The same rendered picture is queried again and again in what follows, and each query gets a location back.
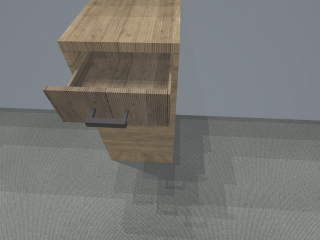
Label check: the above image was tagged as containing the cabinet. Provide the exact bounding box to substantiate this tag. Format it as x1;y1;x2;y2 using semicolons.
57;0;181;163

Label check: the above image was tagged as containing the drawer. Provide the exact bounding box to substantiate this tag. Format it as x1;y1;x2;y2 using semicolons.
43;51;173;127

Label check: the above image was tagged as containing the handle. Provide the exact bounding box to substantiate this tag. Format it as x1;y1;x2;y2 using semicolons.
84;108;129;129

